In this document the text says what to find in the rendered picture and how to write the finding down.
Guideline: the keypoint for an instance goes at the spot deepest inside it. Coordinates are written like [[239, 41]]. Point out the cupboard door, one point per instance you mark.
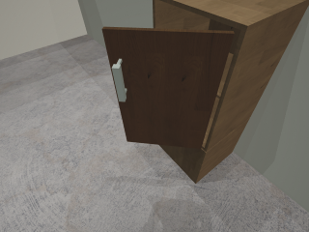
[[171, 77]]

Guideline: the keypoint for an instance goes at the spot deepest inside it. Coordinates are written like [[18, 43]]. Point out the handle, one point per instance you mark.
[[119, 80]]

